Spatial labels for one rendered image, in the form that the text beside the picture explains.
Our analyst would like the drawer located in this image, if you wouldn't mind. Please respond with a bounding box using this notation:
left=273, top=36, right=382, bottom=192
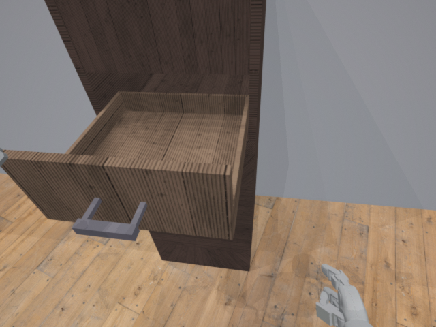
left=1, top=91, right=249, bottom=240

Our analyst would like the handle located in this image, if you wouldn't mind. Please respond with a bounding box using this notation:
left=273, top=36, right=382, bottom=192
left=72, top=198, right=147, bottom=241

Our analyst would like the cabinet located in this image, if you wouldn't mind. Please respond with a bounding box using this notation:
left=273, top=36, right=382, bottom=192
left=44, top=0, right=266, bottom=271

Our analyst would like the robot right hand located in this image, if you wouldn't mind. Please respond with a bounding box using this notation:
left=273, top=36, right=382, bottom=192
left=316, top=264, right=369, bottom=327

